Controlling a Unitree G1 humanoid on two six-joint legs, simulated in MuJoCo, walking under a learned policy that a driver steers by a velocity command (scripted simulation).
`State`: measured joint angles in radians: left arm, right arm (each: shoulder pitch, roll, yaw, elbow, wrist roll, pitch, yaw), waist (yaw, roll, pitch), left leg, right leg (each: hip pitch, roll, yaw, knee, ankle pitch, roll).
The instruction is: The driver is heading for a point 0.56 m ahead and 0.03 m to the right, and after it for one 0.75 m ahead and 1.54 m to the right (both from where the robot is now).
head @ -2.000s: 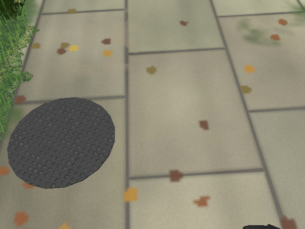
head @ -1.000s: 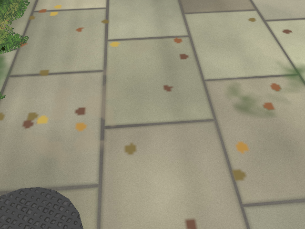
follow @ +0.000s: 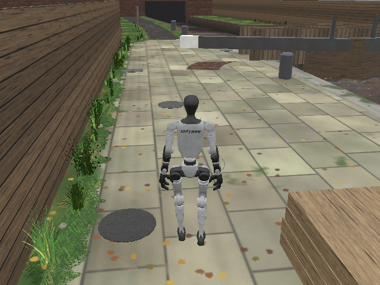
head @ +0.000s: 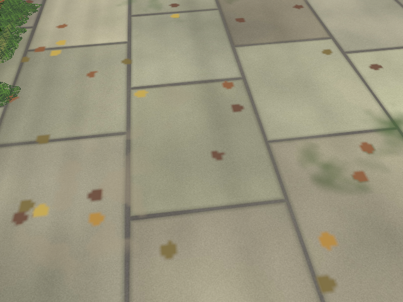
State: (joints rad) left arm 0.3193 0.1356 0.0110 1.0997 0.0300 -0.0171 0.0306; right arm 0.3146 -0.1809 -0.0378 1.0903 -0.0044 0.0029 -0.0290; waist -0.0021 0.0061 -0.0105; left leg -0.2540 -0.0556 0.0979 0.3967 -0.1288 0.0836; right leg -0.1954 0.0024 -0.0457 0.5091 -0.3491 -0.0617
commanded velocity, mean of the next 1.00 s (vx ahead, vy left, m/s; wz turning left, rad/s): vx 0.04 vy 0.00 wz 0.00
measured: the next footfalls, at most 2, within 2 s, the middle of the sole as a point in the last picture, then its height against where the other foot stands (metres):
left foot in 1.30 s outside the picture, level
right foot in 1.82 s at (222, 298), level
